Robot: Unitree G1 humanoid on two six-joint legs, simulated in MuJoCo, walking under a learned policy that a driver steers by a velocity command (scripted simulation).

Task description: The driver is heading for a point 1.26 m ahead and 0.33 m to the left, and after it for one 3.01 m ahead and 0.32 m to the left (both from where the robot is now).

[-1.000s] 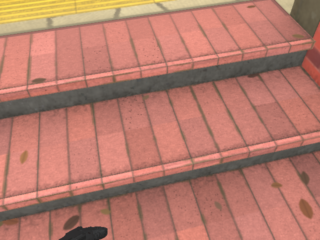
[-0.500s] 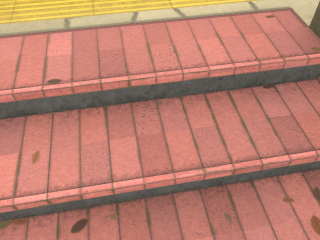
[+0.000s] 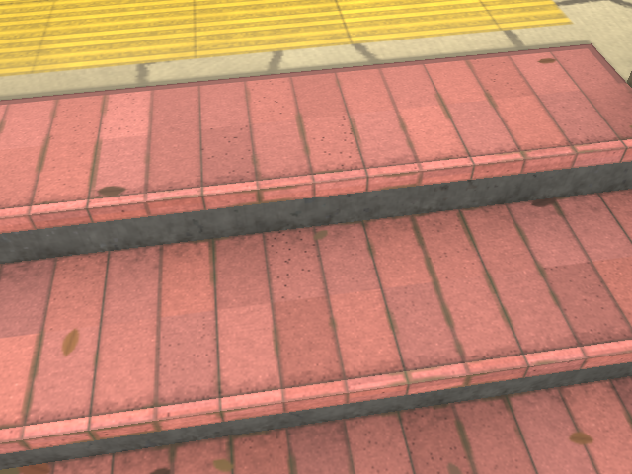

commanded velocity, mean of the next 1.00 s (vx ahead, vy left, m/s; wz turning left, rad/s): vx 0.47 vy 0.00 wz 0.01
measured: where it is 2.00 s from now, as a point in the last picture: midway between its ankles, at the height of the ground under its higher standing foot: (305, 115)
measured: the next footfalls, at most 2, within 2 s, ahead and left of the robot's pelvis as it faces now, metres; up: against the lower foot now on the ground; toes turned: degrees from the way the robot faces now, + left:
left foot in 0.30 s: +0.30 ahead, +0.11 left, +0.15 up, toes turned +5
right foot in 0.86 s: +0.71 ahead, -0.11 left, +0.30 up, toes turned -5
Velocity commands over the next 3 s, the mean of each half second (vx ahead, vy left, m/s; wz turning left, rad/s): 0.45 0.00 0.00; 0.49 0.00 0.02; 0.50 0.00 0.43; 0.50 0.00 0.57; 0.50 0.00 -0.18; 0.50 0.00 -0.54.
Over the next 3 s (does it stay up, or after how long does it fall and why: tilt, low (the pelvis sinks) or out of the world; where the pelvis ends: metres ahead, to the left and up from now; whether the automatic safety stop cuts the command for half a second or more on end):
stays up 1.62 0.27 0.43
